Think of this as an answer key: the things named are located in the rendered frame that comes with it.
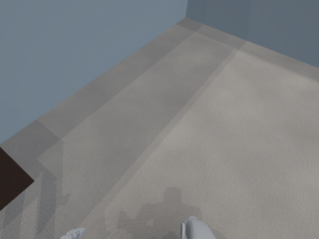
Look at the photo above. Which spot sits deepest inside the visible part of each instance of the robot right thigh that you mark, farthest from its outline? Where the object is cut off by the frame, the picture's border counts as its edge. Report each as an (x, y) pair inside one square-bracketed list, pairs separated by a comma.
[(195, 229)]

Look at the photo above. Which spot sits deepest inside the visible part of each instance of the left robot hand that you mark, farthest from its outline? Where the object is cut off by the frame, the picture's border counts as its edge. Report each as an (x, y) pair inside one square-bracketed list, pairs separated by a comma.
[(75, 233)]

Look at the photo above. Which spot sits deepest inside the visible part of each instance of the cupboard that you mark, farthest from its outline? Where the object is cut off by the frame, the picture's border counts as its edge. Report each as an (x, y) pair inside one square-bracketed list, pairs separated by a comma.
[(13, 179)]

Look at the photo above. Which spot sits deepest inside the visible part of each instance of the robot right shin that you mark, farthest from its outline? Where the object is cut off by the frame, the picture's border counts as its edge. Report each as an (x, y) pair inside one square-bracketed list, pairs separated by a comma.
[(191, 217)]

